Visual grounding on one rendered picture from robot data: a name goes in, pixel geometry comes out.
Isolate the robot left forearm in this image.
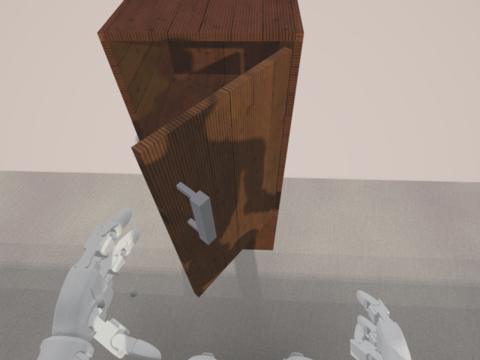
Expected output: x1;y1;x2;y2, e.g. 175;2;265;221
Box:
37;335;95;360

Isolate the cupboard door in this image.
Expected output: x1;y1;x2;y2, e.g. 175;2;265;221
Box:
131;47;292;297

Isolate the right robot hand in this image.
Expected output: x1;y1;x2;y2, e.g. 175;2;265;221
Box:
350;290;412;360

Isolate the handle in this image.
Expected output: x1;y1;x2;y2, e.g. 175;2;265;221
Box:
176;182;217;245

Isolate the left robot hand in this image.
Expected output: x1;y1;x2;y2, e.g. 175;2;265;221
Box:
52;207;161;360

